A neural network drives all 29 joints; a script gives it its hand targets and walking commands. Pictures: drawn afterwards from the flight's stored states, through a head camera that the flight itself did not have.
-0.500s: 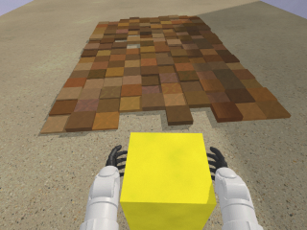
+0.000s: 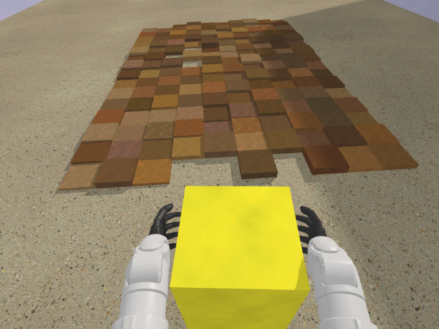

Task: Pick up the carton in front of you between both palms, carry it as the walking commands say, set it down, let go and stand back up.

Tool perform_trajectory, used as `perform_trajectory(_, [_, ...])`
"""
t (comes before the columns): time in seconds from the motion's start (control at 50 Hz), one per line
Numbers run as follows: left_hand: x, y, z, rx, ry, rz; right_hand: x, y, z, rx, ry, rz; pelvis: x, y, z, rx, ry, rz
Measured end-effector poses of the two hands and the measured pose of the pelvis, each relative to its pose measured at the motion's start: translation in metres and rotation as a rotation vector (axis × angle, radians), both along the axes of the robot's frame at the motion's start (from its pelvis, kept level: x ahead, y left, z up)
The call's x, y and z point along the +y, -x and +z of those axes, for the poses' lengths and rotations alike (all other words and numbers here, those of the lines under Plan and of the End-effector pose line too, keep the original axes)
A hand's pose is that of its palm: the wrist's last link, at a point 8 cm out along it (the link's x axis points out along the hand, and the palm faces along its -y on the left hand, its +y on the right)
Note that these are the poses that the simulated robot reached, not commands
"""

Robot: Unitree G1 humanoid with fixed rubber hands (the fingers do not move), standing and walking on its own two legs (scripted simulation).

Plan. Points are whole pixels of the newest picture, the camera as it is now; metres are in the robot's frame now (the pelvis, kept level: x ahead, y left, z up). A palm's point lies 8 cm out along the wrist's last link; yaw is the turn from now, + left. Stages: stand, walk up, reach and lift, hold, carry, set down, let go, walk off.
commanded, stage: reach and lift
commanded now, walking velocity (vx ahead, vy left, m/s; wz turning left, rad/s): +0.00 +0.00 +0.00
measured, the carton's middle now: (236, 261) +0.29 +0.00 -0.04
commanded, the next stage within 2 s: hold in 0.30 s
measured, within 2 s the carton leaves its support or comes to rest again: neither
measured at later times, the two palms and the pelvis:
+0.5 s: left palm (154, 238) +0.29 +0.15 +0.05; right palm (319, 240) +0.28 -0.15 +0.05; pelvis +0.00 +0.00 +0.00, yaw +0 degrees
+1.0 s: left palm (155, 239) +0.28 +0.15 +0.05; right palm (319, 241) +0.28 -0.15 +0.05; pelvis -0.01 +0.00 +0.00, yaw +0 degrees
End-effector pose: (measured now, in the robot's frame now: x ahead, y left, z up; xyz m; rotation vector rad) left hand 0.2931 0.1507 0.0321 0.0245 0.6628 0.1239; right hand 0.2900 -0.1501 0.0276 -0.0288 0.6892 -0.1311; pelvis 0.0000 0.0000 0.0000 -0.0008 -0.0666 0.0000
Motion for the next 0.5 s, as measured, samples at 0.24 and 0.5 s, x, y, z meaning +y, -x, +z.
perform_trajectory(0.24, [0.001, 0.000, 0.005, 0.001, -0.005, -0.007, 0.001, 0.000, 0.005, 0.001, 0.009, 0.003, 0.002, -0.006, 0.002, -0.013, 0.001, 0.000])
perform_trajectory(0.5, [0.002, 0.006, 0.023, -0.029, 0.002, -0.001, 0.002, 0.006, 0.023, -0.030, 0.004, 0.001, 0.003, -0.002, 0.003, -0.044, 0.000, -0.005])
